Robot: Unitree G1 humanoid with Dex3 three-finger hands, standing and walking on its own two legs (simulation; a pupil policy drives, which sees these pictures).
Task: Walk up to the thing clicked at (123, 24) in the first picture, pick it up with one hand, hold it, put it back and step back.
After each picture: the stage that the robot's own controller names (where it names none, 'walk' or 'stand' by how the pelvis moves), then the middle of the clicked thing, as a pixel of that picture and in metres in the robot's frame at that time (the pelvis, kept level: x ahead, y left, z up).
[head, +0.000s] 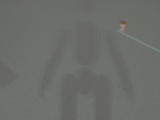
stand; (122, 25) +1.83 -0.50 -0.72
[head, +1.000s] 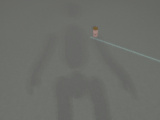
walk; (95, 31) +1.75 -0.02 -0.70
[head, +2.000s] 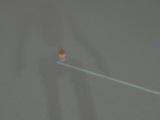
walk; (62, 55) +1.19 +0.30 -0.71
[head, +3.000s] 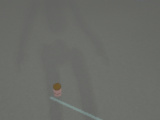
walk; (57, 89) +0.75 +0.24 -0.69
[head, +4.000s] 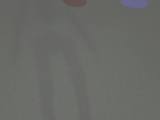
walk; out of the picture +0.43 +0.20 -0.71
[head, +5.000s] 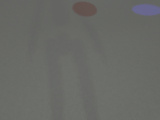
stand; out of the picture +0.35 +0.20 -0.72
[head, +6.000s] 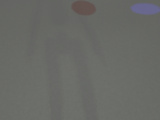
stand; out of the picture +0.36 +0.20 -0.73
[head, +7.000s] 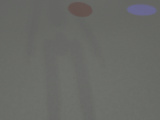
stand; out of the picture +0.35 +0.22 -0.73
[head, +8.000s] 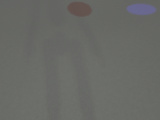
stand; out of the picture +0.34 +0.22 -0.73
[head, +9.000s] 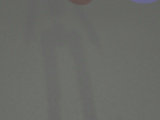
go down; out of the picture +0.35 +0.22 -0.72
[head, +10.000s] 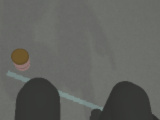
go down; (21, 60) +0.44 +0.24 -0.29
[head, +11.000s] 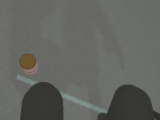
close in; (29, 64) +0.43 +0.24 -0.30
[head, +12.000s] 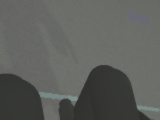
close in; out of the picture +0.42 +0.28 -0.22
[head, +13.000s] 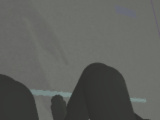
close; out of the picture +0.41 +0.29 -0.22
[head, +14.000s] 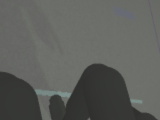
lift; out of the picture +0.38 +0.28 -0.23
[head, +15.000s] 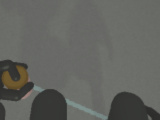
lift; (19, 83) +0.32 +0.23 -0.07
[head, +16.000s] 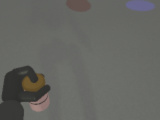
hold; (37, 92) +0.33 +0.17 +0.04
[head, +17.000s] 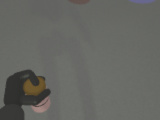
hold; (38, 95) +0.33 +0.17 +0.00
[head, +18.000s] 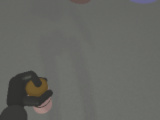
hold; (40, 96) +0.33 +0.16 -0.01
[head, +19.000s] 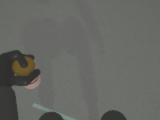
crouch; (27, 73) +0.39 +0.19 -0.07
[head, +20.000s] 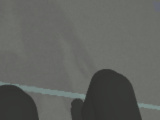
lower; out of the picture +0.44 +0.27 -0.18
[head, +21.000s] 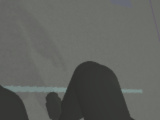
lower; out of the picture +0.43 +0.30 -0.23
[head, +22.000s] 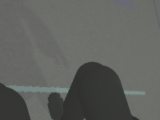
lower; out of the picture +0.42 +0.30 -0.23
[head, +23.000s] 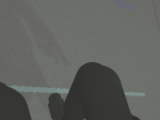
lower; out of the picture +0.43 +0.29 -0.23
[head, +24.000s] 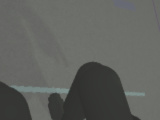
loosen; out of the picture +0.42 +0.30 -0.23
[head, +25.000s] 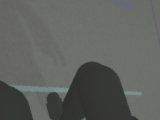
withdraw; out of the picture +0.41 +0.28 -0.23
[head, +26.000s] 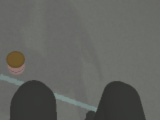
walk; (16, 63) +0.43 +0.24 -0.28
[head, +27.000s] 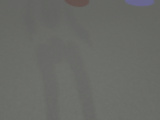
stand; out of the picture +0.36 +0.19 -0.65
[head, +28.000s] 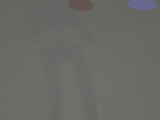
stand; out of the picture +0.39 +0.20 -0.67
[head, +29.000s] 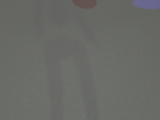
stand; out of the picture +0.38 +0.19 -0.67
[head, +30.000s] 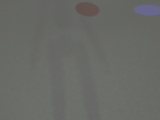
walk; out of the picture +0.39 +0.19 -0.72
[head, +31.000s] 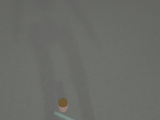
walk; (63, 105) +0.51 +0.13 -0.69
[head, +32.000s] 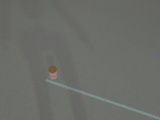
walk; (52, 72) +0.80 +0.23 -0.70
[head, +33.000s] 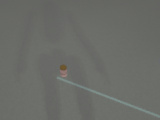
stand; (63, 71) +1.01 +0.22 -0.71
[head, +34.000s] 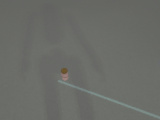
stand; (64, 74) +1.01 +0.22 -0.73
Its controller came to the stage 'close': yes
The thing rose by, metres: 0.71
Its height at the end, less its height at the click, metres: +0.00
